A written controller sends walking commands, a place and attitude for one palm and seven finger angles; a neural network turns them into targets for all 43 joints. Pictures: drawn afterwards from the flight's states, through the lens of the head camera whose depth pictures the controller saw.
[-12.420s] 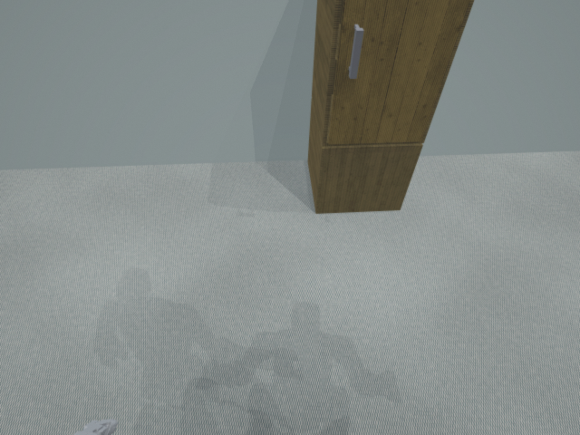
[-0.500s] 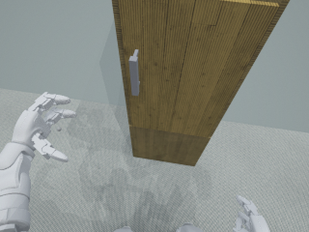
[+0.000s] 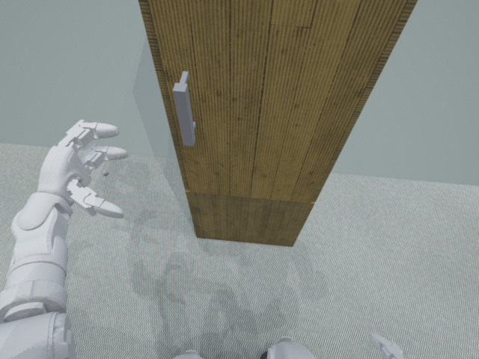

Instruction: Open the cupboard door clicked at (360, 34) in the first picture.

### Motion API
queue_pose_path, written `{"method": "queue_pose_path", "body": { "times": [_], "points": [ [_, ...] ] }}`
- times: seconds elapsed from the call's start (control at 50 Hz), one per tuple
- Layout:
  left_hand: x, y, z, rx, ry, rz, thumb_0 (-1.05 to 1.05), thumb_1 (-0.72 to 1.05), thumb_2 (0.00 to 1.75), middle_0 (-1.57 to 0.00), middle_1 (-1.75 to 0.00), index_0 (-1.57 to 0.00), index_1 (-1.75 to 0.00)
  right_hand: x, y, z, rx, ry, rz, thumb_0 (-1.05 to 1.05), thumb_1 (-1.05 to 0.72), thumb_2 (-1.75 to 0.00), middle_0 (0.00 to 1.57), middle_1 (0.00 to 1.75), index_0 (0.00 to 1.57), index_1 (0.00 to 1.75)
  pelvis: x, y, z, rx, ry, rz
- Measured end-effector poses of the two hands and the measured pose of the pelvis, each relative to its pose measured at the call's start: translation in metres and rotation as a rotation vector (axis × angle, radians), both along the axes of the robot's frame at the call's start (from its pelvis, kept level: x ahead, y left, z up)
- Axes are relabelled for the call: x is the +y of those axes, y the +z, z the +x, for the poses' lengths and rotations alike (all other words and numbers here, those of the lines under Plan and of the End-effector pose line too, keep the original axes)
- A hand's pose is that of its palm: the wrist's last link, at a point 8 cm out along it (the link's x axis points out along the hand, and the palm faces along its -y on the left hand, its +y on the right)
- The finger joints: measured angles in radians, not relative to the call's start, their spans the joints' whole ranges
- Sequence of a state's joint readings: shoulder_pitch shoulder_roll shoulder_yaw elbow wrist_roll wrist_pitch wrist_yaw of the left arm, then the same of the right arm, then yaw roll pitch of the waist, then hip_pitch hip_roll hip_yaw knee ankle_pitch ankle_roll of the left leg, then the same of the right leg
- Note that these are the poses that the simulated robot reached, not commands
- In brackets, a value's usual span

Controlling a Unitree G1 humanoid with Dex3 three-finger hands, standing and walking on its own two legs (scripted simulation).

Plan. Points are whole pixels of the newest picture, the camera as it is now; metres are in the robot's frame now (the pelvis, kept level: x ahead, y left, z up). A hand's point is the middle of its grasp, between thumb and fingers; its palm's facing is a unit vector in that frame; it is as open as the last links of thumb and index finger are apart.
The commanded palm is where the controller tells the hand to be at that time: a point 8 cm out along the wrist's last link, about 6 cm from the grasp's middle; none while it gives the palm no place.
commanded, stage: move the hooked fingers beside the handle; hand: left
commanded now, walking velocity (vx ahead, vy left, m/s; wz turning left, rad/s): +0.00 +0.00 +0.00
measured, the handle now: (187, 110) +0.56 +0.11 +0.06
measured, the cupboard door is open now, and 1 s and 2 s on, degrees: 0 0 0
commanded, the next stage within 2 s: slide the fingers in behind the handle in 1.62 s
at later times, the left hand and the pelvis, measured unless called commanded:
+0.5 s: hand (134, 140) +0.47 +0.19 +0.07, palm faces -0.11 -0.99 -0.02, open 14.0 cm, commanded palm +0.45 +0.25 +0.07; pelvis +0.00 +0.00 -0.01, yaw -1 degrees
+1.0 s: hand (150, 119) +0.53 +0.17 +0.06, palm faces -0.10 -0.99 -0.02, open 14.0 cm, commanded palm +0.50 +0.23 +0.06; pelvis +0.01 +0.01 -0.02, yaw -3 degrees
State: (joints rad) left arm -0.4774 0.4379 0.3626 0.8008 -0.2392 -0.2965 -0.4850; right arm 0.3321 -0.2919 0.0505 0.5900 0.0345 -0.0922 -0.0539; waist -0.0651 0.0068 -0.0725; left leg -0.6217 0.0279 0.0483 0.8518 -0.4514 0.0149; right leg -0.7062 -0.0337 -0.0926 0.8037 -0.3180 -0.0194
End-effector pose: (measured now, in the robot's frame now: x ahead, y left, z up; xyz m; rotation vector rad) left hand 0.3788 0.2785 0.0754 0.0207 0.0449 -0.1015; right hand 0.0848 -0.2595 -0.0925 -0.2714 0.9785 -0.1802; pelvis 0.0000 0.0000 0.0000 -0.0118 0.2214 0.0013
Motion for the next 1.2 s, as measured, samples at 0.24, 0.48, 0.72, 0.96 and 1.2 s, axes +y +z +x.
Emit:
{"method": "queue_pose_path", "body": {
  "times": [0.24, 0.48, 0.72, 0.96, 1.2],
  "points": [
    [-0.009, 0.0, 0.034, -0.007, 0.01, 0.0, -0.01, -0.49, 0.3, -0.3, -1.2, -0.3, -1.2, -0.008, -0.005, -0.02, 0.079, -0.044, -0.007, 0.0, -0.91, -0.9, 0.21, 0.3, 0.2, 0.3, -0.004, -0.003, -0.001, 0.032, -0.011, 0.001],
    [-0.029, -0.005, 0.071, 0.008, -0.011, 0.0, -0.01, -0.5, 0.3, -0.3, -1.2, -0.3, -1.2, -0.009, -0.015, -0.055, 0.21, -0.086, -0.013, 0.0, -0.91, -0.9, 0.2, 0.3, 0.2, 0.3, -0.002, -0.009, -0.004, 0.077, -0.009, -0.001],
    [-0.039, -0.004, 0.108, 0.004, -0.006, 0.001, -0.01, -0.49, 0.3, -0.3, -1.2, -0.3, -1.2, -0.002, -0.017, -0.09, 0.322, -0.146, -0.004, 0.0, -0.91, -0.9, 0.2, 0.3, 0.2, 0.3, 0.002, -0.013, -0.001, 0.122, -0.023, -0.007],
    [-0.05, -0.01, 0.136, 0.008, -0.004, -0.001, -0.01, -0.49, 0.3, -0.3, -1.2, -0.3, -1.19, 0.006, -0.016, -0.107, 0.392, -0.187, 0.003, 0.0, -0.91, -0.9, 0.2, 0.3, 0.2, 0.3, 0.006, -0.016, 0.006, 0.16, -0.037, -0.013],
    [-0.037, -0.011, 0.121, -0.009, 0.007, 0.002, -0.01, -0.49, 0.3, -0.3, -1.2, -0.3, -1.19, 0.012, -0.014, -0.087, 0.38, -0.174, 0.025, 0.0, -0.91, -0.9, 0.2, 0.3, 0.2, 0.3, 0.009, -0.011, 0.016, 0.146, -0.035, -0.02]
  ]
}}
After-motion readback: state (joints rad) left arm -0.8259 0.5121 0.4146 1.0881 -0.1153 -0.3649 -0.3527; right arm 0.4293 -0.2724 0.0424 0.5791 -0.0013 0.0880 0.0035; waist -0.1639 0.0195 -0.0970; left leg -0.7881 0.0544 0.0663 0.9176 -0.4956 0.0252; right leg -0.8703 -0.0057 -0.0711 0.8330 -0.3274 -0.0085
